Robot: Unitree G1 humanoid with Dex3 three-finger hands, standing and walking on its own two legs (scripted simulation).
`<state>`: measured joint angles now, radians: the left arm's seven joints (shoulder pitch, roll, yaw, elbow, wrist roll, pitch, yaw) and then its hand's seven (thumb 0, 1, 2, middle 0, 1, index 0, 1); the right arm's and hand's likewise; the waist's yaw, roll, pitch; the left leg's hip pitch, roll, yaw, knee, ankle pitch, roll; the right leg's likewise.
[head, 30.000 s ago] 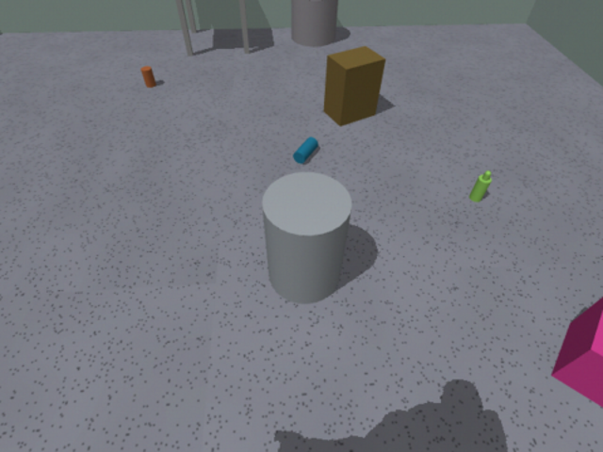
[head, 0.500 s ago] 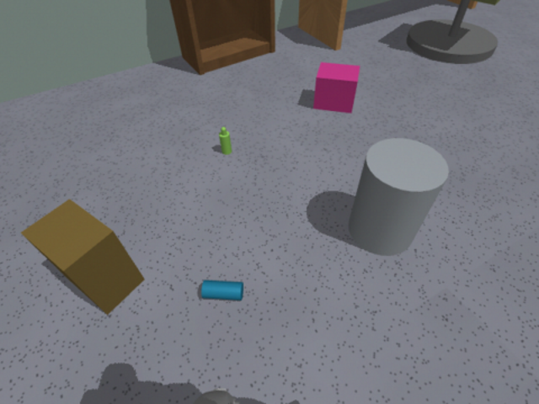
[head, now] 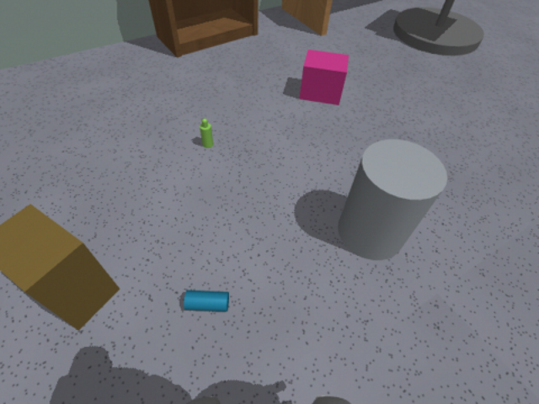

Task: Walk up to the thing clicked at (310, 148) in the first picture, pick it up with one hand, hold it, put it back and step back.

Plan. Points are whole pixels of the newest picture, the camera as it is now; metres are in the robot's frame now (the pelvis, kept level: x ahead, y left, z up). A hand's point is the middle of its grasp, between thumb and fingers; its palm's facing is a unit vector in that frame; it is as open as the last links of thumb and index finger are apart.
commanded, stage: walk up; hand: left
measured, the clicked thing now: (207, 300) +0.54 +0.21 -0.72
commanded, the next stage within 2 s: stand in 1.18 s
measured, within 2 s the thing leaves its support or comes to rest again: neither
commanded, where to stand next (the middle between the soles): +0.12 -0.02 m, yaw +1 degrees
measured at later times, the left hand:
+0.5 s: hand out of the picture +0.12 +0.24 -0.12, palm faces +0.00 -0.95 -0.32, open 7.3 cm
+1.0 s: hand out of the picture +0.10 +0.25 -0.13, palm faces +0.01 -0.95 -0.32, open 7.3 cm
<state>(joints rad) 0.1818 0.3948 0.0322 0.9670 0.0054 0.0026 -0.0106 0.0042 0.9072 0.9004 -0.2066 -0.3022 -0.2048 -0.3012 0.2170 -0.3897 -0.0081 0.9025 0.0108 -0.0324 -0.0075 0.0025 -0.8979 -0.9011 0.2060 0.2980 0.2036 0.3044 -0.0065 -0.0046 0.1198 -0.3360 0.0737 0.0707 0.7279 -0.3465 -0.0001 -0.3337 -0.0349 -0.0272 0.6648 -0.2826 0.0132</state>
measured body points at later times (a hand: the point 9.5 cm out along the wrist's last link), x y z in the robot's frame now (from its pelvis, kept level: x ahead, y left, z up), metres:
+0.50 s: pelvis +0.02 -0.01 +0.03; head +0.03 -0.01 +0.48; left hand +0.12 +0.29 -0.10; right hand +0.11 -0.32 -0.10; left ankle +0.03 +0.12 -0.72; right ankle +0.04 -0.14 -0.72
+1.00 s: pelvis +0.03 +0.00 +0.03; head +0.04 +0.00 +0.48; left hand +0.10 +0.29 -0.11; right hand +0.12 -0.30 -0.10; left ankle +0.03 +0.12 -0.72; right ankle +0.04 -0.14 -0.72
